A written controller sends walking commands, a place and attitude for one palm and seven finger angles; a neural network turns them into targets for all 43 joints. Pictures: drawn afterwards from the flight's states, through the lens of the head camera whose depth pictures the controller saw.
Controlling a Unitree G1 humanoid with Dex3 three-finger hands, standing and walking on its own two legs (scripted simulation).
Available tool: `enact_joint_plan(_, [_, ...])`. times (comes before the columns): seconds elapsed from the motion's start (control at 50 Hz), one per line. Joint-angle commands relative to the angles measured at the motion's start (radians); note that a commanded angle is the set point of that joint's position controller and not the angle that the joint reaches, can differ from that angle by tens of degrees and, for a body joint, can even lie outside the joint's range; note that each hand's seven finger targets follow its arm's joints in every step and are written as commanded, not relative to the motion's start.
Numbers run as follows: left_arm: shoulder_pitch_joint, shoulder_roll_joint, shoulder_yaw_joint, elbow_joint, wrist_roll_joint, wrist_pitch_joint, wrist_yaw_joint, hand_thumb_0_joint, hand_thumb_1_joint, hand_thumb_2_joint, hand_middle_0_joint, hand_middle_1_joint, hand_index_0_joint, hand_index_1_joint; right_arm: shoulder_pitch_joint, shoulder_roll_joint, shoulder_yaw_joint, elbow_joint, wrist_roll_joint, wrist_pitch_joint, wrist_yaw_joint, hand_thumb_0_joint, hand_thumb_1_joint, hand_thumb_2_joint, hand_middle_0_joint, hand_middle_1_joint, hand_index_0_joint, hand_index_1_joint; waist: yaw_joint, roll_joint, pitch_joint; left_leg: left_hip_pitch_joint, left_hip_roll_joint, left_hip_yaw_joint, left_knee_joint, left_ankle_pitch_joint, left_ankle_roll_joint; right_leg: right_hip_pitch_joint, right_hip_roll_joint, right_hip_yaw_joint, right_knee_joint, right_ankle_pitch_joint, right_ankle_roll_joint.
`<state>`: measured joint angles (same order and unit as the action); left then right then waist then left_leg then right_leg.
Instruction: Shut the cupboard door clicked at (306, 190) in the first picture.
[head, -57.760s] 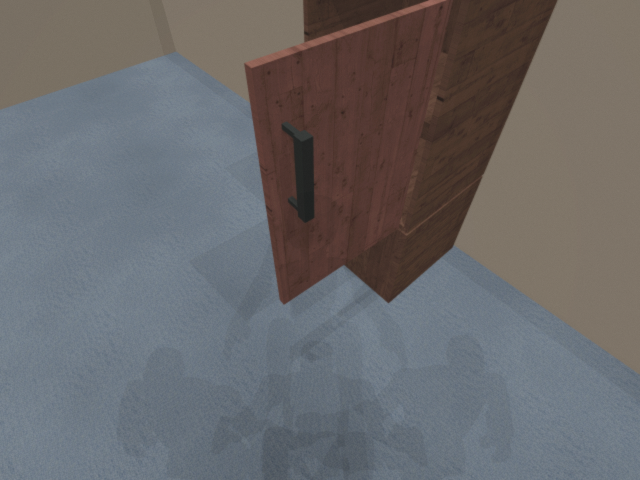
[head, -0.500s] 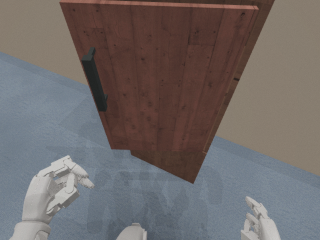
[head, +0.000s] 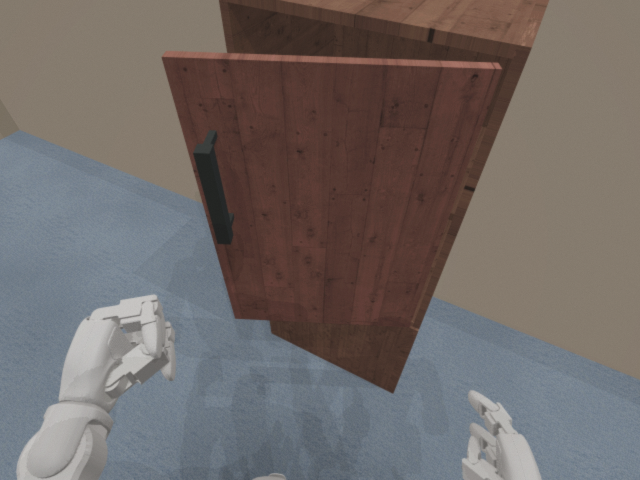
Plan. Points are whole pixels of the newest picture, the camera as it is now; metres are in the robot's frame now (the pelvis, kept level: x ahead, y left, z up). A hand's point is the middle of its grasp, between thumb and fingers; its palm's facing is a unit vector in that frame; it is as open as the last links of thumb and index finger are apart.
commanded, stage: raise the hand and make a fist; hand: left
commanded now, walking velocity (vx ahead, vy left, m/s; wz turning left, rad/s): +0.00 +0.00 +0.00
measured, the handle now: (218, 190) +0.48 +0.20 +0.10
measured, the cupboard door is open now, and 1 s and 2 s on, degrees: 25 25 25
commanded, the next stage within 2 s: bring the fist close to the handle in 0.40 s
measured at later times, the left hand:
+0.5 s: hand (186, 349) +0.23 +0.17 +0.10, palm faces +0.04 -1.00 -0.05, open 3.1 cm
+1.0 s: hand (201, 293) +0.30 +0.17 +0.10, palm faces +0.04 -1.00 -0.04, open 3.1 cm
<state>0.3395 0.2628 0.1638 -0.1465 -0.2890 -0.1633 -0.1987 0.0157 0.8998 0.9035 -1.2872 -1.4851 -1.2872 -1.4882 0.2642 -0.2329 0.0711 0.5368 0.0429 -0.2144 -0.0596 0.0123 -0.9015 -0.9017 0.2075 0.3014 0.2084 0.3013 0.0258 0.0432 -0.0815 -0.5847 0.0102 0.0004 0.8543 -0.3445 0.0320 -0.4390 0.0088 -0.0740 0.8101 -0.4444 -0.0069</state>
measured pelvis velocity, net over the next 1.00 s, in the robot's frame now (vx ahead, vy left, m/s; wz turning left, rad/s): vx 0.01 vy -0.02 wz -0.02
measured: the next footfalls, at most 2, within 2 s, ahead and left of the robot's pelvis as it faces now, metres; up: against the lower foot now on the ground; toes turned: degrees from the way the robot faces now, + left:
none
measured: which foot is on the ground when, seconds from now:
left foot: down 0.00-1.00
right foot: down 0.00-1.00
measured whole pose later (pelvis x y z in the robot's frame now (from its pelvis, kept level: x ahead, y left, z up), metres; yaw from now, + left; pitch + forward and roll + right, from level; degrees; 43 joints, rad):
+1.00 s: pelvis +0.01 -0.02 +0.01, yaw -1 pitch +5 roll +0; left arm 0.08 0.26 0.20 0.12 -0.27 -0.16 -0.20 0.02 0.90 0.90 -1.30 -1.50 -1.30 -1.50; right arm 0.26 -0.26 0.03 0.60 0.04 -0.19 -0.06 0.01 -0.90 -0.90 0.21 0.30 0.21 0.30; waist 0.01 0.04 -0.07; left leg -0.52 0.02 0.02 0.77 -0.33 0.01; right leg -0.41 0.02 -0.05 0.77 -0.44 -0.03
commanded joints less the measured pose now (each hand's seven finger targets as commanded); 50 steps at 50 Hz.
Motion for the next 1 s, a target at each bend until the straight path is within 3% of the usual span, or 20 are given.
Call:
enact_joint_plan(0.0, [-0.129, 0.122, 0.079, -0.215, -0.023, -0.048, 0.004, 0.0, 0.9, 0.9, -1.3, -1.5, -1.3, -1.5, -0.093, -0.128, -0.062, -0.153, 0.004, -0.068, -0.017, 0.0, -0.9, -0.9, 0.2, 0.3, 0.2, 0.3, -0.005, 0.019, -0.102, 0.204, 0.0, -0.069, -0.198, 0.033, -0.01, -0.051, 0.019, 0.015, -0.165, 0.109, -0.013])
enact_joint_plan(0.02, [-0.1, 0.132, 0.091, -0.19, -0.021, -0.042, 0.006, 0.0, 0.9, 0.9, -1.3, -1.5, -1.3, -1.5, -0.091, -0.132, -0.064, -0.147, 0.005, -0.068, -0.016, 0.0, -0.9, -0.9, 0.2, 0.3, 0.2, 0.3, -0.002, -0.013, -0.092, 0.195, 0.0, -0.065, -0.193, 0.045, -0.008, -0.041, 0.019, 0.021, -0.173, 0.113, -0.012])
enact_joint_plan(0.1, [-0.111, 0.109, 0.075, -0.197, -0.024, -0.045, 0.003, 0.0, 0.9, 0.9, -1.3, -1.5, -1.3, -1.5, -0.095, -0.129, -0.067, -0.147, 0.004, -0.072, -0.012, 0.0, -0.9, -0.9, 0.2, 0.3, 0.2, 0.3, -0.004, 0.003, -0.088, 0.205, -0.006, -0.048, -0.194, 0.059, -0.01, -0.042, 0.014, 0.026, -0.182, 0.122, -0.008])
enact_joint_plan(0.12, [-0.103, 0.133, 0.1, -0.182, -0.025, -0.047, 0.007, 0.0, 0.9, 0.9, -1.3, -1.5, -1.3, -1.5, -0.092, -0.133, -0.069, -0.143, 0.0, -0.072, -0.013, 0.0, -0.9, -0.9, 0.2, 0.3, 0.2, 0.3, -0.002, -0.039, -0.084, 0.191, -0.006, -0.047, -0.186, 0.062, -0.007, -0.034, 0.012, 0.036, -0.189, 0.119, -0.005])
enact_joint_plan(0.18, [-0.124, 0.118, 0.089, -0.211, -0.02, -0.068, 0.014, 0.0, 0.9, 0.9, -1.3, -1.5, -1.3, -1.5, -0.095, -0.128, -0.07, -0.144, 0.0, -0.077, -0.009, 0.0, -0.9, -0.9, 0.2, 0.3, 0.2, 0.3, -0.001, 0.002, -0.099, 0.209, -0.01, -0.04, -0.184, 0.081, -0.008, -0.032, 0.01, 0.036, -0.18, 0.141, -0.007])
enact_joint_plan(0.24, [-0.12, 0.111, 0.078, -0.192, -0.016, -0.081, 0.014, 0.0, 0.9, 0.9, -1.3, -1.5, -1.3, -1.5, -0.095, -0.129, -0.072, -0.139, -0.001, -0.077, -0.009, 0.0, -0.9, -0.9, 0.2, 0.3, 0.2, 0.3, -0.01, -0.031, -0.086, 0.192, -0.011, -0.032, -0.172, 0.073, -0.005, -0.035, 0.004, 0.054, -0.196, 0.121, -0.001])
enact_joint_plan(0.28, [-0.133, 0.117, 0.079, -0.217, -0.011, -0.09, 0.016, 0.0, 0.9, 0.9, -1.3, -1.5, -1.3, -1.5, -0.095, -0.127, -0.072, -0.139, 0.0, -0.079, -0.008, 0.0, -0.9, -0.9, 0.2, 0.3, 0.2, 0.3, -0.006, 0.018, -0.102, 0.208, -0.012, -0.03, -0.172, 0.088, -0.006, -0.031, 0.005, 0.05, -0.185, 0.143, -0.005])
enact_joint_plan(0.32, [-0.114, 0.132, 0.094, -0.194, -0.013, -0.088, 0.017, 0.0, 0.9, 0.9, -1.3, -1.5, -1.3, -1.5, -0.087, -0.132, -0.073, -0.132, -0.002, -0.077, -0.008, 0.0, -0.9, -0.9, 0.2, 0.3, 0.2, 0.3, -0.009, -0.023, -0.094, 0.194, -0.01, -0.033, -0.167, 0.085, -0.004, -0.029, 0.005, 0.054, -0.19, 0.14, -0.001])
enact_joint_plan(0.38, [-0.127, 0.114, 0.074, -0.207, -0.013, -0.089, 0.012, 0.0, 0.9, 0.9, -1.3, -1.5, -1.3, -1.5, -0.095, -0.128, -0.073, -0.137, 0.0, -0.077, -0.009, 0.0, -0.9, -0.9, 0.2, 0.3, 0.2, 0.3, -0.012, 0.001, -0.091, 0.202, -0.013, -0.028, -0.166, 0.081, -0.005, -0.036, 0.003, 0.059, -0.196, 0.136, 0.0])
enact_joint_plan(0.48, [-0.123, 0.111, 0.083, -0.191, -0.019, -0.082, 0.007, 0.0, 0.9, 0.9, -1.3, -1.5, -1.3, -1.5, -0.095, -0.126, -0.074, -0.137, 0.0, -0.074, -0.011, 0.0, -0.9, -0.9, 0.2, 0.3, 0.2, 0.3, -0.01, -0.031, -0.098, 0.196, -0.015, -0.026, -0.158, 0.103, -0.004, -0.019, -0.002, 0.07, -0.197, 0.163, 0.005])
enact_joint_plan(0.58, [-0.282, 0.121, 0.076, -0.139, -0.007, -0.089, 0.015, 0.0, 0.9, 0.9, -1.3, -1.5, -1.3, -1.5, -0.089, -0.131, -0.073, -0.109, -0.002, -0.07, -0.019, 0.0, -0.9, -0.9, 0.2, 0.3, 0.2, 0.3, -0.037, -0.036, -0.082, 0.199, -0.014, -0.029, -0.148, 0.092, -0.001, -0.054, -0.001, 0.073, -0.196, 0.16, 0.009])
enact_joint_plan(0.62, [-0.283, 0.157, 0.112, -0.112, -0.007, -0.088, 0.011, 0.0, 0.9, 0.9, -1.3, -1.5, -1.3, -1.5, -0.084, -0.136, -0.076, -0.101, 0.0, -0.067, -0.02, 0.0, -0.9, -0.9, 0.2, 0.3, 0.2, 0.3, -0.026, -0.033, -0.118, 0.203, -0.013, -0.025, -0.141, 0.118, -0.001, -0.028, -0.003, 0.084, -0.193, 0.193, 0.009])
enact_joint_plan(0.64, [-0.283, 0.125, 0.086, -0.098, -0.008, -0.083, 0.004, 0.0, 0.9, 0.9, -1.3, -1.5, -1.3, -1.5, -0.09, -0.13, -0.074, -0.105, -0.001, -0.067, -0.019, 0.0, -0.9, -0.9, 0.2, 0.3, 0.2, 0.3, -0.023, -0.031, -0.129, 0.21, -0.017, -0.022, -0.144, 0.134, 0.0, -0.015, -0.007, 0.084, -0.19, 0.223, 0.009])
enact_joint_plan(0.7, [-0.34, 0.143, 0.103, -0.051, -0.013, -0.071, -0.005, 0.0, 0.9, 0.9, -1.3, -1.5, -1.3, -1.5, -0.088, -0.133, -0.074, -0.096, 0.002, -0.06, -0.021, 0.0, -0.9, -0.9, 0.2, 0.3, 0.2, 0.3, -0.022, -0.026, -0.137, 0.214, -0.018, -0.018, -0.146, 0.15, -0.003, -0.007, -0.008, 0.083, -0.188, 0.261, 0.011])
enact_joint_plan(0.72, [-0.325, 0.17, 0.135, -0.024, -0.014, -0.065, -0.004, 0.0, 0.9, 0.9, -1.3, -1.5, -1.3, -1.5, -0.084, -0.137, -0.077, -0.094, 0.0, -0.055, -0.021, 0.0, -0.9, -0.9, 0.2, 0.3, 0.2, 0.3, -0.012, -0.06, -0.144, 0.201, -0.015, -0.019, -0.144, 0.159, -0.002, 0.009, -0.01, 0.091, -0.19, 0.273, 0.016])
enact_joint_plan(0.78, [-0.376, 0.134, 0.104, -0.017, -0.016, -0.062, -0.009, 0.0, 0.9, 0.9, -1.3, -1.5, -1.3, -1.5, -0.092, -0.132, -0.077, -0.1, 0.002, -0.05, -0.017, 0.0, -0.9, -0.9, 0.2, 0.3, 0.2, 0.3, -0.014, -0.033, -0.158, 0.229, -0.018, -0.014, -0.153, 0.191, -0.003, 0.017, -0.009, 0.076, -0.178, 0.335, 0.013])
enact_joint_plan(0.82, [-0.371, 0.184, 0.156, 0.028, -0.015, -0.058, -0.003, 0.0, 0.9, 0.9, -1.3, -1.5, -1.3, -1.5, -0.085, -0.14, -0.08, -0.093, 0.001, -0.039, -0.018, 0.0, -0.9, -0.9, 0.2, 0.3, 0.2, 0.3, -0.005, -0.062, -0.159, 0.215, -0.016, -0.013, -0.154, 0.194, -0.003, 0.028, -0.007, 0.08, -0.179, 0.337, 0.016])
enact_joint_plan(0.84, [-0.398, 0.148, 0.123, 0.025, -0.013, -0.061, -0.007, 0.0, 0.9, 0.9, -1.3, -1.5, -1.3, -1.5, -0.092, -0.134, -0.079, -0.098, 0.001, -0.037, -0.015, 0.0, -0.9, -0.9, 0.2, 0.3, 0.2, 0.3, -0.009, -0.053, -0.16, 0.224, -0.018, -0.01, -0.158, 0.204, -0.001, 0.026, -0.009, 0.076, -0.175, 0.356, 0.014])
enact_joint_plan(0.9, [-0.431, 0.155, 0.129, 0.033, -0.009, -0.07, -0.003, 0.0, 0.9, 0.9, -1.3, -1.5, -1.3, -1.5, -0.089, -0.136, -0.082, -0.094, 0.004, -0.031, -0.013, 0.0, -0.9, -0.9, 0.2, 0.3, 0.2, 0.3, -0.01, -0.011, -0.168, 0.247, -0.017, -0.008, -0.165, 0.214, -0.005, 0.016, 0.001, 0.06, -0.167, 0.358, 0.006])
enact_joint_plan(0.98, [-0.541, 0.139, 0.097, 0.073, 0.006, -0.076, 0.01, 0.0, 0.9, 0.9, -1.3, -1.5, -1.3, -1.5, -0.086, -0.14, -0.085, -0.078, 0.004, -0.025, -0.014, 0.0, -0.9, -0.9, 0.2, 0.3, 0.2, 0.3, -0.029, -0.016, -0.154, 0.254, -0.014, -0.012, -0.169, 0.191, -0.003, -0.014, 0.004, 0.06, -0.175, 0.32, 0.004])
